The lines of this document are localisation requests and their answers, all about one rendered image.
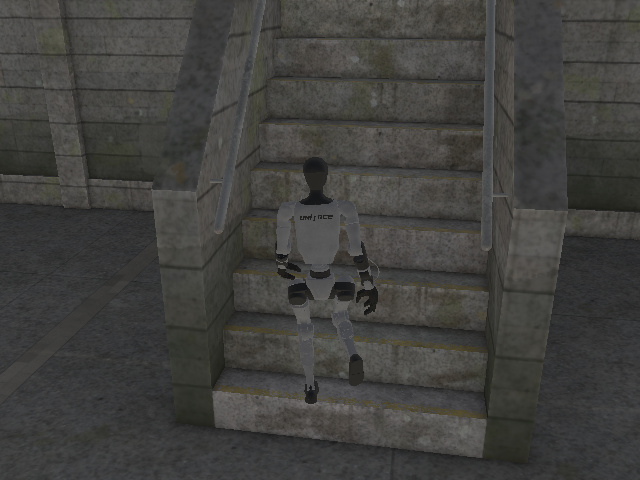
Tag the robot shin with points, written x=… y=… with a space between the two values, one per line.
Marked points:
x=306 y=349
x=346 y=335

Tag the right robot hand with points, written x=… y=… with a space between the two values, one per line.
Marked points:
x=372 y=301

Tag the left robot upper arm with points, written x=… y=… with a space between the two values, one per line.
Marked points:
x=285 y=212

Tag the robot right shin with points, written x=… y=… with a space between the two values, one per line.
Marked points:
x=346 y=335

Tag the left robot hand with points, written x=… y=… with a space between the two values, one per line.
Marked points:
x=287 y=275

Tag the right robot upper arm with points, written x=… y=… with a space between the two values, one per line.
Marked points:
x=348 y=209

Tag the robot right forearm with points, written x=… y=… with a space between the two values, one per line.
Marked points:
x=363 y=269

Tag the robot left forearm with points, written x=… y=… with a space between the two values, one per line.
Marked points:
x=282 y=260

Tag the robot left shin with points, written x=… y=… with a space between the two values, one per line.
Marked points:
x=306 y=349

